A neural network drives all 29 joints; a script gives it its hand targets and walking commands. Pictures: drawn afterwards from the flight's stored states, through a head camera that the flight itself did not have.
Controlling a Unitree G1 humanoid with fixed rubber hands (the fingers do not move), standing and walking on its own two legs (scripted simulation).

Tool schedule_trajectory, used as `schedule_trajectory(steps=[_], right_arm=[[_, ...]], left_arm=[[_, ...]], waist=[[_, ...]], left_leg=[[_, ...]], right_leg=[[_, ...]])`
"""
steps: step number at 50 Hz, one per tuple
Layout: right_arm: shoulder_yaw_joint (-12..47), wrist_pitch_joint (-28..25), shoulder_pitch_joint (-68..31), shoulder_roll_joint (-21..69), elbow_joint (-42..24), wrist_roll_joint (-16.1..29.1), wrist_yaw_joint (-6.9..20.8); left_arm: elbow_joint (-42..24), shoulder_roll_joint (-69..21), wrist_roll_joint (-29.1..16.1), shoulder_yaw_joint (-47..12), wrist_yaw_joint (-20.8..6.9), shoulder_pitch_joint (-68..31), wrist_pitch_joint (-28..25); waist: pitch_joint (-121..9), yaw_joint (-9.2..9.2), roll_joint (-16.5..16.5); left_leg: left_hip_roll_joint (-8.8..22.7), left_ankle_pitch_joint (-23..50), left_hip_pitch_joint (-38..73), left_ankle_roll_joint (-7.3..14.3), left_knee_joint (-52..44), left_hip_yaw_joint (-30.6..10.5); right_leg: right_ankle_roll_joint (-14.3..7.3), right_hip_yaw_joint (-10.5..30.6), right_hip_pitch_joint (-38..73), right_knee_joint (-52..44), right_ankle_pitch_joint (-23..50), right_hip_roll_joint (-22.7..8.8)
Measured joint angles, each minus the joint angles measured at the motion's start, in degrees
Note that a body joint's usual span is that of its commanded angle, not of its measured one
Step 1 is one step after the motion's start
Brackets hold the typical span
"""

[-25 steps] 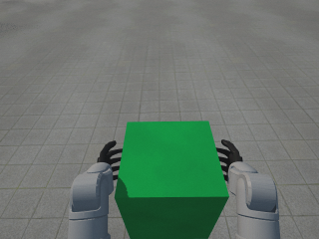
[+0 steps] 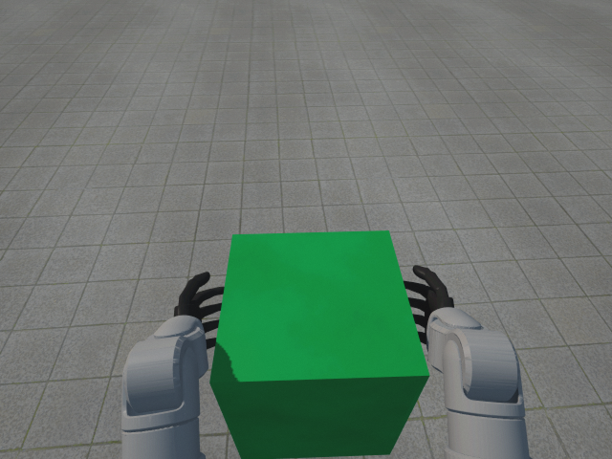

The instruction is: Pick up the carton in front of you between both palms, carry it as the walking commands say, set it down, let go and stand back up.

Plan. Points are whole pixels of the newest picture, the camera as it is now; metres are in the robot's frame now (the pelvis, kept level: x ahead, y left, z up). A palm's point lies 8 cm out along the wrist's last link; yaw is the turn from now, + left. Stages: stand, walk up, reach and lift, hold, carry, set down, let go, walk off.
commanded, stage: carry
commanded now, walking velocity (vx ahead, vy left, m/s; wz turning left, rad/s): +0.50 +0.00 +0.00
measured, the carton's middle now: (313, 348) +0.27 +0.00 -0.01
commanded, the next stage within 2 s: none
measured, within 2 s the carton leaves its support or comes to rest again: neither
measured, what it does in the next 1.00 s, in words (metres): walks ahead: right foot, then left foot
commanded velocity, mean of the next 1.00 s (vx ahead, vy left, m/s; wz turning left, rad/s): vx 0.09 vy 0.00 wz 0.00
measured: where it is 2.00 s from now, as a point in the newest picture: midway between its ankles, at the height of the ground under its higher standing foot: (308, 440)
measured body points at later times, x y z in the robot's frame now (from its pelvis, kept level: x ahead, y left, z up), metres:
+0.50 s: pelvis +0.28 -0.04 +0.01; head +0.30 -0.05 +0.46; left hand +0.55 +0.13 +0.08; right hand +0.57 -0.17 +0.07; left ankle +0.19 +0.08 -0.69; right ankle +0.36 -0.11 -0.73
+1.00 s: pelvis +0.40 -0.01 +0.00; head +0.37 -0.01 +0.45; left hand +0.67 +0.15 +0.08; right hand +0.68 -0.15 +0.08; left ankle +0.35 +0.09 -0.73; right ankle +0.36 -0.12 -0.73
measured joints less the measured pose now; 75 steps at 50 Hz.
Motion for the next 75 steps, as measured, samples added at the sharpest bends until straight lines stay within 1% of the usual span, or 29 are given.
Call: schedule_trajectory(steps=[1,3,8,11,13,15,17,18,19,20,21,22,23,25,28,30,32,33,35,38,43,48,56,63,69,75], right_arm=[[-0.1,-0.2,0.6,-0.1,-0.3,0.1,0.0],[-0.2,-0.7,1.6,-0.2,-1.4,0.4,0.0],[-0.2,-2.0,2.9,-0.3,-4.4,1.1,-0.1],[0.1,-1.8,2.8,-0.3,-6.2,1.4,-0.1],[0.4,-1.4,2.4,-0.2,-7.1,1.3,-0.1],[0.5,-0.8,1.7,-0.2,-7.6,1.1,-0.1],[0.4,0.0,1.1,-0.1,-7.9,0.8,-0.1],[0.0,0.2,0.7,-0.2,-7.8,0.7,-0.1],[-0.9,0.5,-0.1,-0.3,-7.3,0.7,-0.1],[-1.6,0.8,-0.9,-0.4,-6.6,0.7,-0.1],[-2.2,1.1,-1.3,-0.4,-5.9,0.5,-0.1],[-2.5,1.2,-1.4,-0.1,-5.4,0.3,-0.1],[-2.6,1.2,-1.2,0.2,-5.1,0.1,-0.1],[-2.0,1.1,-0.9,0.1,-5.0,0.0,-0.2],[-1.2,0.5,-0.9,0.1,-5.8,0.0,-0.3],[-0.8,0.1,-0.9,0.1,-6.9,0.0,-0.3],[-0.6,0.1,-0.6,0.1,-7.9,0.0,-0.4],[-0.3,0.0,-0.3,0.0,-7.7,-0.1,-0.4],[-0.1,0.3,0.1,0.0,-6.9,-0.2,-0.4],[-0.5,0.8,-0.4,0.0,-4.5,-0.3,-0.1],[-1.4,0.7,-1.0,0.1,-1.5,-0.4,0.1],[-1.5,0.6,-0.9,0.1,-1.4,-0.4,0.1],[-1.1,0.4,-0.5,0.0,-2.9,-0.2,0.1],[-0.9,0.7,-0.1,0.0,-2.9,-0.3,0.0],[-0.6,-0.2,0.9,-0.1,-1.1,-0.7,0.3],[-0.1,-2.9,2.1,-0.3,1.9,-1.5,0.8]], left_arm=[[0.0,0.0,0.1,-0.4,0.0,0.2,-0.2],[-0.2,0.1,0.1,-1.3,0.0,0.5,-0.7],[-2.6,0.2,0.1,-2.8,0.1,1.4,-2.1],[-4.8,0.2,0.0,-2.9,0.2,1.7,-2.0],[-6.1,0.2,-0.2,-2.7,0.2,1.7,-1.6],[-6.8,0.2,-0.4,-2.2,0.3,1.3,-1.0],[-6.8,0.2,-0.5,-1.9,0.3,0.4,-0.4],[-6.2,0.1,-0.5,-1.8,0.2,-0.2,-0.3],[-4.8,0.0,-0.4,-2.0,0.2,-1.0,-0.8],[-3.2,-0.1,-0.3,-2.0,0.2,-2.0,-1.0],[-2.0,-0.2,-0.2,-1.8,0.2,-2.6,-1.1],[-1.2,-0.3,-0.2,-1.6,0.2,-2.9,-1.1],[-0.8,-0.3,-0.3,-1.4,0.2,-2.8,-1.0],[-0.9,-0.2,-0.6,-1.1,0.1,-2.3,-1.1],[-2.3,-0.1,-0.9,-0.9,0.1,-1.7,-1.8],[-3.5,-0.1,-1.2,-0.9,0.0,-1.4,-2.3],[-4.3,-0.1,-1.3,-1.1,0.0,-1.2,-2.5],[-4.3,0.0,-1.2,-1.0,-0.1,-1.0,-2.5],[-3.7,0.0,-1.0,-1.0,-0.1,-0.6,-1.8],[-2.0,0.0,-0.3,-0.9,-0.2,-0.9,-0.9],[0.6,-0.1,0.5,-0.6,-0.2,-1.7,-0.3],[0.6,-0.1,0.6,-0.6,-0.2,-1.8,-0.3],[-0.8,-0.1,0.3,-0.9,-0.1,-1.4,-0.5],[-0.8,0.0,0.3,-1.1,-0.1,-0.9,-0.4],[1.1,0.1,0.7,-1.5,-0.3,0.1,-1.3],[4.3,0.2,1.5,-2.0,-0.8,1.3,-4.2]], waist=[[0.5,-0.14,0.2],[1.3,-0.44,0.5],[0.9,-0.73,1.0],[0.2,-0.43,1.1],[-0.2,-0.08,1.1],[-0.4,0.16,1.3],[-0.3,0.32,1.2],[-0.3,0.38,1.4],[0.0,0.78,2.9],[0.7,1.06,3.9],[1.5,1.13,4.2],[2.3,1.11,4.2],[3.0,1.03,3.9],[4.0,1.1,3.6],[5.1,1.3,3.4],[5.2,1.33,3.6],[4.5,1.34,4.1],[3.8,1.34,3.6],[1.7,1.26,2.5],[-1.0,1.05,1.4],[-2.7,0.72,0.9],[-2.0,0.62,1.2],[-1.1,0.59,1.5],[-1.3,0.56,1.6],[-2.0,0.6,1.6],[-1.8,0.63,1.6]], left_leg=[[-0.1,0.0,1.6,-0.2,-1.7,-0.1],[-0.3,-0.1,4.7,-0.3,-5.1,-0.4],[-0.6,-1.4,12.6,-1.3,-12.1,-1.3],[-0.7,-3.5,17.3,-2.4,-14.4,-1.6],[-0.5,-5.7,20.3,-3.4,-14.6,-1.7],[-0.1,-8.9,22.8,-4.7,-13.3,-1.8],[0.6,-13.6,24.3,-6.1,-8.6,-2.1],[1.4,-16.3,23.7,-6.7,-4.1,-2.2],[2.9,-16.9,21.3,-6.9,2.5,-3.0],[3.2,-18.2,18.0,-7.2,10.0,-5.2],[2.5,-19.9,14.5,-7.2,16.5,-7.4],[1.5,-21.1,11.4,-6.9,20.8,-8.7],[0.8,-21.7,9.1,-6.4,22.1,-9.2],[0.2,-21.4,6.3,-5.9,17.9,-9.1],[-0.1,-17.0,4.2,-5.7,8.1,-8.5],[0.3,-10.4,4.5,-5.7,1.4,-7.4],[1.3,-0.5,6.2,-5.6,-3.8,-6.4],[1.2,0.5,6.9,-5.1,-3.4,-6.1],[1.1,-3.0,8.2,-4.6,-2.5,-5.7],[0.7,-6.5,9.4,-4.4,-1.6,-5.3],[0.3,-8.9,10.0,-4.3,0.0,-5.0],[0.2,-10.3,9.7,-4.2,1.5,-4.7],[0.3,-11.2,9.1,-3.9,2.7,-4.5],[0.4,-10.7,9.5,-3.9,2.4,-4.4],[0.4,-9.6,10.0,-3.9,1.4,-4.3],[0.4,-8.5,10.0,-3.8,0.6,-4.3]], right_leg=[[-0.4,0.0,-3.5,1.9,1.7,0.0],[-0.8,-0.4,-8.8,0.5,5.1,-0.4],[0.3,-1.7,-15.6,-13.9,12.4,-1.9],[0.6,-3.0,-16.1,-23.1,16.8,-2.1],[0.5,-4.2,-15.4,-27.8,19.5,-1.7],[0.2,-5.8,-13.6,-32.0,22.5,-0.7],[0.1,-8.0,-9.8,-37.4,27.3,0.5],[-1.4,-8.8,-8.0,-38.2,27.1,0.8],[-3.1,-9.4,-7.9,-36.2,23.0,1.7],[-4.3,-9.8,-8.0,-34.5,20.3,2.0],[-5.0,-10.0,-7.7,-34.0,18.9,2.0],[-4.6,-10.0,-6.9,-34.7,19.5,1.7],[-4.2,-9.8,-5.8,-36.0,19.7,1.5],[-4.4,-9.7,-3.6,-38.7,19.4,1.4],[-4.3,-9.4,-1.2,-40.9,18.9,1.5],[-4.0,-9.3,0.0,-40.5,17.7,1.8],[-3.5,-9.3,0.9,-38.4,15.4,2.4],[-3.2,-9.0,1.3,-37.3,14.0,2.2],[-2.9,-8.7,2.5,-36.7,12.4,1.9],[-1.9,-8.3,3.3,-35.3,10.0,1.3],[-0.7,-7.6,3.4,-32.7,7.4,0.6],[-0.4,-7.1,3.1,-31.4,6.0,0.3],[-0.3,-6.8,2.6,-30.4,5.4,0.2],[-0.4,-6.9,2.9,-30.7,5.9,0.2],[-0.6,-6.9,3.4,-31.7,6.9,0.3],[-0.8,-7.0,3.4,-32.5,8.1,0.4]])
